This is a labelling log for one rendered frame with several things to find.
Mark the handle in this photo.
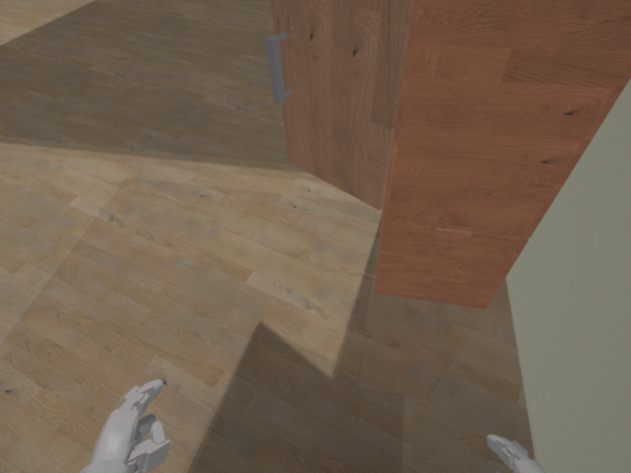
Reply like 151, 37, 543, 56
265, 33, 293, 104

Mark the robot left hand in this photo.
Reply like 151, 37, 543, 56
89, 379, 170, 473

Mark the cupboard door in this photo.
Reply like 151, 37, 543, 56
270, 0, 414, 211

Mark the robot right hand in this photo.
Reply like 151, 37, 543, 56
487, 435, 546, 473

